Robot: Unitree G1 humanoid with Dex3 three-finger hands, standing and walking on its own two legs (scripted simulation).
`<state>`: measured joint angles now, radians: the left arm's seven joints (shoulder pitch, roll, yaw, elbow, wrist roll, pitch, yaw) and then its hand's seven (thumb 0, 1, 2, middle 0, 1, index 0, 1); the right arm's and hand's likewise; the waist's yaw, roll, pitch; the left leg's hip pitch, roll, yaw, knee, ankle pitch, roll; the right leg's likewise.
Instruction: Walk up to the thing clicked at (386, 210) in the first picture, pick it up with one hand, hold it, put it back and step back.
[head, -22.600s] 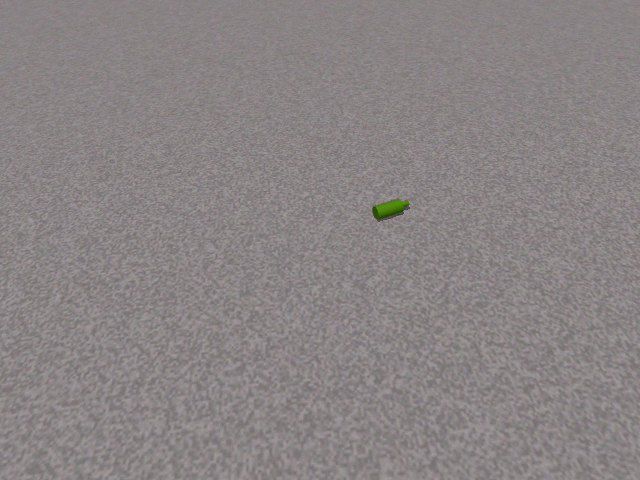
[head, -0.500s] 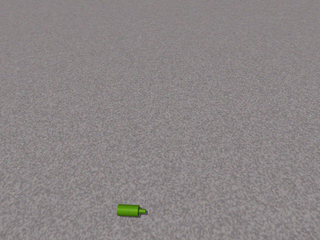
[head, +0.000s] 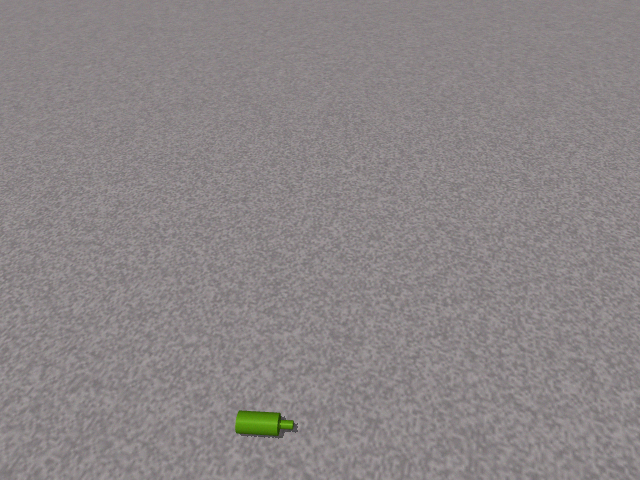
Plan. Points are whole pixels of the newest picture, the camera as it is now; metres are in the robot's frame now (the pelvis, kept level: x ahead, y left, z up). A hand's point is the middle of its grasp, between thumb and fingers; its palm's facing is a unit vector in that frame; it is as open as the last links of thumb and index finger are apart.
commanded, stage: stand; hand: left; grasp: from above
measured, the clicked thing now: (265, 423) +0.44 +0.21 -0.75
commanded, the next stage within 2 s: rise first in 1.14 s
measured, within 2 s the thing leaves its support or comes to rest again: neither
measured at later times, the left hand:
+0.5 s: hand out of the picture +0.07 +0.26 -0.16, palm faces -0.02 -0.94 -0.35, open 7.4 cm
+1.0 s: hand out of the picture +0.07 +0.25 -0.16, palm faces -0.02 -0.94 -0.35, open 7.4 cm
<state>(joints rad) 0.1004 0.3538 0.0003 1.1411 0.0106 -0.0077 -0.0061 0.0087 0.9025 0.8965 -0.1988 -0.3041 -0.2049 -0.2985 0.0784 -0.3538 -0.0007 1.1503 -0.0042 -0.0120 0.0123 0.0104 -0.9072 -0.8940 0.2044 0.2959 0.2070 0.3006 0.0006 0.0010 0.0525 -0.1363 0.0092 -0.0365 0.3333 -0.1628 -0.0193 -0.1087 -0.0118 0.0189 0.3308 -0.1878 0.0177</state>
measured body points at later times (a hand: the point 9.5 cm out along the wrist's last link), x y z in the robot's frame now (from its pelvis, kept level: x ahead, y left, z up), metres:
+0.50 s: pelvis +0.00 +0.00 +0.00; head +0.01 +0.00 +0.45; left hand +0.07 +0.30 -0.13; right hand +0.08 -0.30 -0.13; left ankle +0.01 +0.13 -0.75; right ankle +0.00 -0.13 -0.75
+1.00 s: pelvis +0.01 +0.00 +0.00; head +0.02 +0.00 +0.45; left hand +0.07 +0.30 -0.13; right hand +0.08 -0.30 -0.13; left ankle +0.01 +0.13 -0.75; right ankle +0.00 -0.13 -0.75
